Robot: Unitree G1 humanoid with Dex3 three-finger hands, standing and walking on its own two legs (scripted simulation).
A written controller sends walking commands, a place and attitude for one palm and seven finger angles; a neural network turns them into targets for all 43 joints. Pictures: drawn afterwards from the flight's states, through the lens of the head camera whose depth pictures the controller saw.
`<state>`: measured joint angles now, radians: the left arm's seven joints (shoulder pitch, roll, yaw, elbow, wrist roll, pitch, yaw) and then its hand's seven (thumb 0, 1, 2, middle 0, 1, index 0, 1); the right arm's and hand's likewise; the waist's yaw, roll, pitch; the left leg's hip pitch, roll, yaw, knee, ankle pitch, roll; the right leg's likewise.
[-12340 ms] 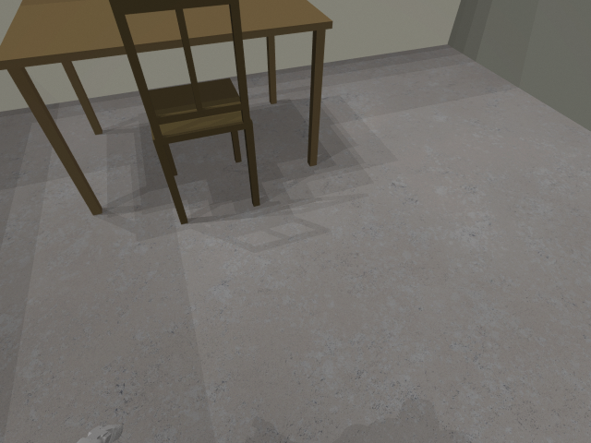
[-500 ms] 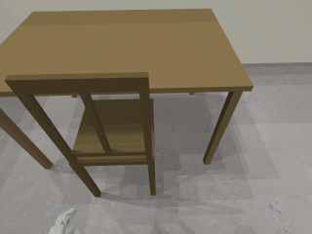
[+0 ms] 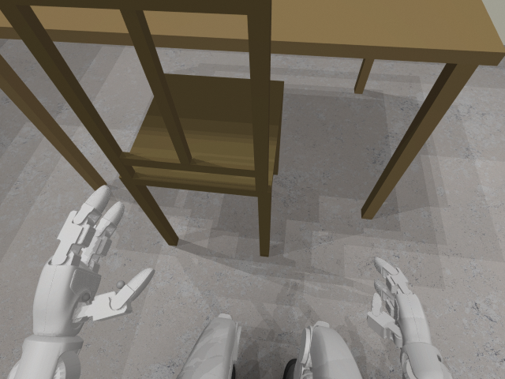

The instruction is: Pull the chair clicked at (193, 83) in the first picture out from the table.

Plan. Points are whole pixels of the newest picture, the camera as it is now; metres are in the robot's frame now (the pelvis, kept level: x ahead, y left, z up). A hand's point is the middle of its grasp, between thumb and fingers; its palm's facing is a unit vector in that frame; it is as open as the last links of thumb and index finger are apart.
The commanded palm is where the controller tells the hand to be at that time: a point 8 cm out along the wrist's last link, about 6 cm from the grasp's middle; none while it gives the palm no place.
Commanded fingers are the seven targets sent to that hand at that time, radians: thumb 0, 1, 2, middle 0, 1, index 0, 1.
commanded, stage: raise the hand toward the chair's back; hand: left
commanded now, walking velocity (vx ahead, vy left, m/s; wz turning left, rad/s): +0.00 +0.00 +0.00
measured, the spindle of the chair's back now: (165, 103) +0.53 +0.23 +0.08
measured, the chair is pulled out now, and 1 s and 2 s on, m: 0.00 0.00 0.00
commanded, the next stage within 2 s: aim the fingers beside a spindle in 1.46 s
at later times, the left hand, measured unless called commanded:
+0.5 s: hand (128, 262) +0.25 +0.21 +0.06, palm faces -0.04 -1.00 -0.06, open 15.3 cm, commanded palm +0.23 +0.27 +0.09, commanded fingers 0.00 -0.45 0.32 -0.06 -0.09 -0.06 -0.09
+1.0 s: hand (96, 223) +0.28 +0.24 +0.11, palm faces +0.02 -1.00 -0.09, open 16.9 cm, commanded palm +0.26 +0.29 +0.10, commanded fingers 0.00 -0.50 0.30 -0.06 -0.08 -0.06 -0.08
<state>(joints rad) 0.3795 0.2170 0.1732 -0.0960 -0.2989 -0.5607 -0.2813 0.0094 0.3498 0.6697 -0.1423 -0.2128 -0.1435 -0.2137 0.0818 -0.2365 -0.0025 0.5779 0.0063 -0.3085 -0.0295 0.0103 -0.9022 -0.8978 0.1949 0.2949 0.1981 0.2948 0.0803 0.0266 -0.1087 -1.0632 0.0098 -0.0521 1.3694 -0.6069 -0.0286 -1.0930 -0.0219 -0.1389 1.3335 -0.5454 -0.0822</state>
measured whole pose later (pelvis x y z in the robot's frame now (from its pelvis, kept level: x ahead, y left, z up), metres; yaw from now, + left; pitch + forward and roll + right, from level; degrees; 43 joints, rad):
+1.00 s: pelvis +0.03 +0.04 +0.04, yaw -2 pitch +17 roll -2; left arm 0.28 0.26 0.24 -0.04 -0.28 -0.35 -0.26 -0.02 -0.50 0.31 -0.06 -0.08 -0.06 -0.08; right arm 0.21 -0.24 0.01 0.58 0.01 -0.25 -0.05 0.01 -0.90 -0.90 0.20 0.30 0.20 0.30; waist 0.02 0.03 -0.14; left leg -0.92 0.00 -0.01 1.21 -0.58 0.02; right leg -0.94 -0.02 -0.10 1.14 -0.49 -0.02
